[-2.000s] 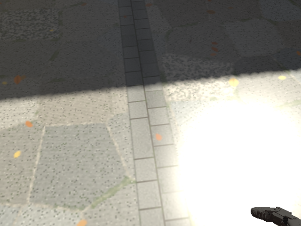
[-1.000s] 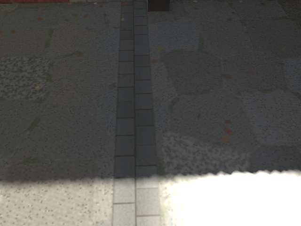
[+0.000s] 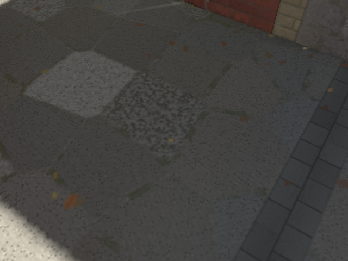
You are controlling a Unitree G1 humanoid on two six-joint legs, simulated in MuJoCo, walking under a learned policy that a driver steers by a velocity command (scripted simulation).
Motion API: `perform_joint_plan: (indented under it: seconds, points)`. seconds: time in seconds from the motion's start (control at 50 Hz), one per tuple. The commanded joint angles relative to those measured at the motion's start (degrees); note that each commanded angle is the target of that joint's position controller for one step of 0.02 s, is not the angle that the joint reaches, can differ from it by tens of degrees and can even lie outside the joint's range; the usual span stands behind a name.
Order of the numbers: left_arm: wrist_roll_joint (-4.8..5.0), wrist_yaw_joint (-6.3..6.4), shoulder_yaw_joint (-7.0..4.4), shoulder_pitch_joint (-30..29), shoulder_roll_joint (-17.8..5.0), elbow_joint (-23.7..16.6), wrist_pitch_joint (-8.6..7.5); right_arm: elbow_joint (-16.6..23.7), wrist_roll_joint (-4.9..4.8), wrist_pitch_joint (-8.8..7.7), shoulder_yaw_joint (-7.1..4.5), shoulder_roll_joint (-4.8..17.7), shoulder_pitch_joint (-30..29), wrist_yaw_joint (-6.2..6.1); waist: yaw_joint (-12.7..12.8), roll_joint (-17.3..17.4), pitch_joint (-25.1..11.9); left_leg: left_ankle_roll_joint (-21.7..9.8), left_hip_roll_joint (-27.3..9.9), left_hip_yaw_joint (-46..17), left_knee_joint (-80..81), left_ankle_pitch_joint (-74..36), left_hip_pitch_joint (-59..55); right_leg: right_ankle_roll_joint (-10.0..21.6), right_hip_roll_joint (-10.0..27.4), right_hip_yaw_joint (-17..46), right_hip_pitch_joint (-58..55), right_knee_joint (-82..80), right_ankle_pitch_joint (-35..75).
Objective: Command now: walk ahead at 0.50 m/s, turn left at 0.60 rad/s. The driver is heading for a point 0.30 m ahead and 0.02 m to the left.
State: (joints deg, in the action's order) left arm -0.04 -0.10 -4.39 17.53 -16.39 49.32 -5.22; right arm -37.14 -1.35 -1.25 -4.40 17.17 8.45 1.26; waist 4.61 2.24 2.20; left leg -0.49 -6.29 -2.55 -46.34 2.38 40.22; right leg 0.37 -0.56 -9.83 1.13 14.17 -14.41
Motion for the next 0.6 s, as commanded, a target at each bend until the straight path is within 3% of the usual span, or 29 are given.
perform_joint_plan:
  seconds: [0.02,0.06,0.1,0.12,0.14,0.16,0.18,0.2,0.22,0.24,0.26,0.28,0.3,0.34,0.4,0.48,0.54,0.56,0.58,0.6]
  points:
    - [0.70,0.33,-2.21,-2.2,-10.1,-3.5,-0.23,5.8,-0.13,-0.88,0.28,1.1,-6.2,1.18,0.1,-5.4,1.4,-0.9,0.8,2.9,6.4,-3.0,-2.0,8.2,15.3,3.7,0.0,-5.0,18.7]
    - [1.35,0.34,-2.60,-1.3,-11.2,-3.0,0.51,7.1,-0.16,-0.76,0.02,1.9,-7.8,1.72,-0.2,-5.8,2.0,-2.4,1.7,4.2,8.9,1.1,-2.3,7.3,16.7,2.4,-3.6,-2.9,23.4]
    - [1.89,0.65,-3.03,-1.6,-12.8,-3.0,1.34,7.4,0.49,-0.56,-0.94,3.7,-5.6,1.88,-2.7,-7.2,0.0,-4.5,5.3,7.0,10.6,7.3,-8.5,6.2,16.7,0.4,-5.3,4.9,43.3]
    - [2.08,0.90,-3.04,-1.9,-13.2,-3.0,1.84,6.2,0.89,-0.55,-2.08,5.6,0.3,1.77,-6.4,-7.4,-3.4,-6.0,8.1,8.3,13.1,7.0,-16.6,5.2,15.7,-0.6,-4.7,13.7,52.5]
    - [2.09,1.09,-2.42,-1.9,-11.9,-3.1,1.93,3.8,1.01,-0.57,-3.67,8.4,9.2,1.10,-11.3,-5.7,-8.2,-7.8,9.9,7.8,17.9,-1.6,-30.8,2.9,13.2,-2.0,1.1,25.7,51.0]
    - [-0.58,0.90,-0.74,-0.3,-7.5,-4.8,1.42,2.6,1.35,-0.18,-4.72,13.2,15.3,-0.33,-11.9,4.2,-14.9,-11.5,-1.3,-6.8,14.9,-21.0,-49.8,-0.3,9.5,-2.0,17.5,44.4,19.3]
    - [-1.22,-0.02,1.41,5.7,-3.0,-6.6,0.10,4.9,2.41,-0.71,-4.23,17.6,11.4,-0.41,-5.7,14.6,-25.4,-24.3,-17.7,-35.9,18.6,-31.2,-63.3,-3.3,-0.3,6.1,35.2,63.5,-25.9]
    - [0.87,-0.52,-0.03,1.3,-9.6,-4.7,-0.45,5.1,2.07,-0.74,-2.94,11.9,13.0,-0.01,-10.8,3.6,-29.6,-23.2,-16.5,-31.7,20.2,-33.7,-61.1,-3.1,2.4,14.6,35.2,66.6,-22.9]
    - [2.32,-0.63,-0.08,-2.5,-9.6,-5.9,-0.38,3.9,1.73,-1.03,-2.04,9.5,10.4,0.27,-9.8,3.5,-20.8,-20.9,-13.9,-21.5,19.9,-36.9,-55.2,-2.7,4.8,13.1,38.8,64.5,-19.3]
    - [1.42,-0.06,0.24,-3.9,-8.5,-5.5,-0.18,3.3,0.85,-1.25,-1.51,7.5,7.5,0.28,-7.9,-0.8,-14.4,-17.6,-10.3,-16.0,21.2,-32.8,-46.9,-2.6,6.8,12.4,38.8,59.4,-15.5]
    - [0.53,0.46,0.04,-4.6,-8.4,-5.2,0.41,3.3,0.80,-1.21,-1.08,6.4,4.5,0.08,-6.2,-0.6,-10.8,-15.9,-8.3,-13.1,23.3,-30.2,-39.6,-2.9,7.9,12.2,36.3,55.8,-12.8]
    - [0.61,0.67,-0.11,-3.4,-8.5,-4.9,1.43,3.5,1.42,-1.17,-0.84,6.2,2.3,0.01,-4.2,0.6,-9.4,-15.3,-6.9,-10.5,25.6,-30.2,-33.0,-3.1,8.2,12.2,31.4,54.6,-10.9]
    - [0.52,0.94,-0.08,-1.5,-7.7,-4.3,2.30,3.4,2.00,-1.37,-0.89,6.4,1.0,-0.02,-2.8,0.8,-9.6,-15.5,-6.5,-8.7,27.2,-31.2,-29.0,-3.6,7.6,11.7,28.0,53.3,-8.8]
    - [0.03,1.48,0.18,0.1,-6.0,-3.8,3.25,2.4,2.25,-2.06,-0.86,6.3,-0.3,-0.26,-1.4,1.4,-9.8,-15.8,-5.7,-5.4,28.5,-33.6,-26.1,-4.6,7.0,11.5,25.5,48.5,-5.0]
    - [-0.50,1.78,0.78,-3.0,-4.2,-4.3,3.57,0.5,2.16,-1.90,-0.51,5.5,-1.2,-1.02,-1.9,2.4,-9.6,-14.2,-3.9,-2.1,28.8,-30.2,-26.0,-4.8,7.0,11.7,23.9,37.3,1.5]
    - [-0.07,1.38,0.83,-7.5,-4.7,-5.0,3.91,-2.4,2.57,-1.06,-0.12,5.3,0.1,-1.27,-4.2,3.2,-8.6,-13.2,-4.2,-2.9,29.0,-21.0,-27.2,-4.4,6.0,11.8,20.5,26.9,6.4]
    - [-0.46,1.04,0.53,-8.0,-4.9,-5.1,3.87,-4.2,1.99,-0.59,0.56,4.1,-0.3,-1.03,-3.5,3.2,-7.2,-11.8,-4.4,-4.9,26.0,-13.4,-27.5,-2.7,4.7,11.3,16.7,18.7,5.8]
    - [-0.94,0.90,0.56,-7.0,-4.7,-4.8,3.62,-4.8,1.49,-0.50,0.96,3.2,-0.3,-1.04,-2.4,2.4,-7.0,-9.7,-2.8,-4.7,24.2,-8.4,-26.7,-1.6,4.3,10.9,12.7,12.2,11.7]
    - [-1.51,1.00,0.28,-7.2,-6.6,-5.0,3.36,-5.4,1.90,-0.72,1.44,1.9,2.1,-1.10,-3.4,-0.4,-7.3,-6.6,0.0,-4.1,22.2,-1.8,-25.7,-0.5,7.0,14.1,8.3,9.7,23.9]
    - [-1.60,1.35,-0.20,-7.9,-9.7,-5.7,3.35,-6.2,3.14,-1.02,1.45,1.7,6.3,-1.09,-6.7,-5.9,-8.0,-4.0,4.2,-1.9,19.3,7.7,-23.5,1.6,11.4,17.6,4.7,11.6,33.8]
